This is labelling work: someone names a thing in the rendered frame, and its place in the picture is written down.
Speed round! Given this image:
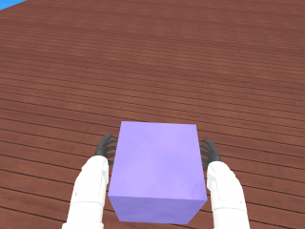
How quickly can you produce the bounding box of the carton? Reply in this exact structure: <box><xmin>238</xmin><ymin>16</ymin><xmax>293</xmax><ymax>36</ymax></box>
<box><xmin>108</xmin><ymin>121</ymin><xmax>208</xmax><ymax>224</ymax></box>

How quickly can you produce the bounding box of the left robot forearm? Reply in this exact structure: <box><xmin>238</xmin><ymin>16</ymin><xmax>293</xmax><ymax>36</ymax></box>
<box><xmin>62</xmin><ymin>156</ymin><xmax>109</xmax><ymax>229</ymax></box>

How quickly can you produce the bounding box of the robot left hand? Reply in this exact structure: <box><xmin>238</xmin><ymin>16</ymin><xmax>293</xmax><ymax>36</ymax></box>
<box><xmin>93</xmin><ymin>133</ymin><xmax>118</xmax><ymax>166</ymax></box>

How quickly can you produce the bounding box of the robot right hand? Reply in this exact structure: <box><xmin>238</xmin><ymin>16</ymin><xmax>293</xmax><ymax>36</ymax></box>
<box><xmin>198</xmin><ymin>137</ymin><xmax>222</xmax><ymax>172</ymax></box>

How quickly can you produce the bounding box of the right robot forearm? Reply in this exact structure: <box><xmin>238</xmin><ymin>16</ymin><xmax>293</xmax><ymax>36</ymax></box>
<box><xmin>207</xmin><ymin>161</ymin><xmax>251</xmax><ymax>229</ymax></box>

